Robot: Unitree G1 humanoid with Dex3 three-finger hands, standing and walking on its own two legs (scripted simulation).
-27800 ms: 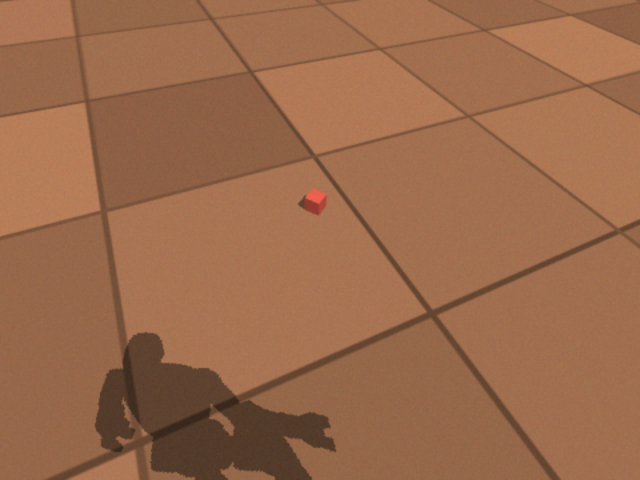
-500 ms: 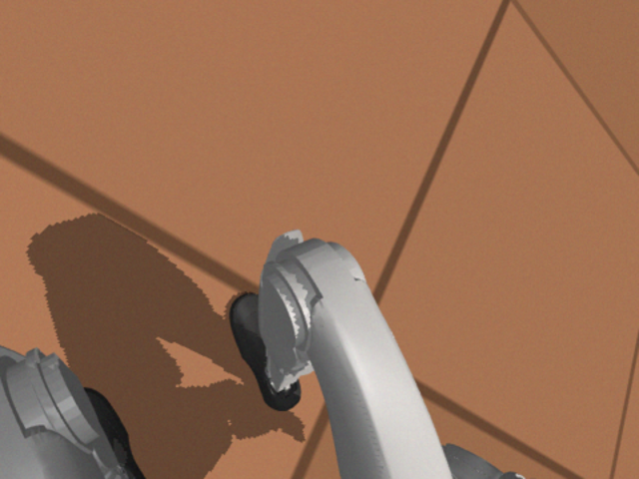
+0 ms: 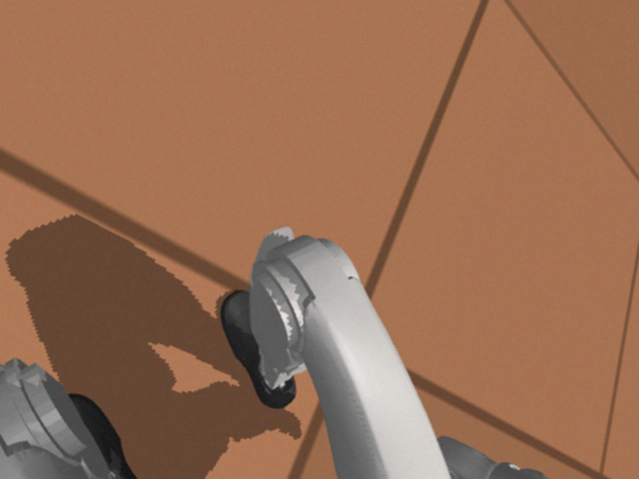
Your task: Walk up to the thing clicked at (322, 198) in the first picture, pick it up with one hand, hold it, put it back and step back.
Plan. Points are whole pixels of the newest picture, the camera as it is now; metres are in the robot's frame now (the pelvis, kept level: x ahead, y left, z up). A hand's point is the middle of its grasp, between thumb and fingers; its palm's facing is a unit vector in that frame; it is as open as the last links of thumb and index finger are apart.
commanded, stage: open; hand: left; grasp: from above
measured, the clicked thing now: out of the picture +0.44 +0.31 -0.28
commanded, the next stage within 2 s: withdraw in 1.04 s
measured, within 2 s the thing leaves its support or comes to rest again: rests again in 0.52 s
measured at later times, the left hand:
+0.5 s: hand out of the picture +0.45 +0.30 -0.25, palm faces +0.00 -0.49 -0.87, open 11.1 cm
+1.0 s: hand out of the picture +0.44 +0.31 -0.25, palm faces +0.00 -0.49 -0.87, open 12.4 cm
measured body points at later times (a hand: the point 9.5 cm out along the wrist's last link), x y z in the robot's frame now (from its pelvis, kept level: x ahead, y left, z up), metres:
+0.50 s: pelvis +0.00 +0.00 +0.00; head +0.30 +0.10 +0.32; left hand +0.45 +0.32 -0.20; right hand -0.01 -0.25 -0.04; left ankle +0.07 +0.13 -0.28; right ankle +0.13 -0.12 -0.28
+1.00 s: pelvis +0.00 +0.00 +0.00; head +0.30 +0.10 +0.32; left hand +0.44 +0.33 -0.20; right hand +0.00 -0.25 -0.04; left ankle +0.07 +0.13 -0.28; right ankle +0.13 -0.12 -0.28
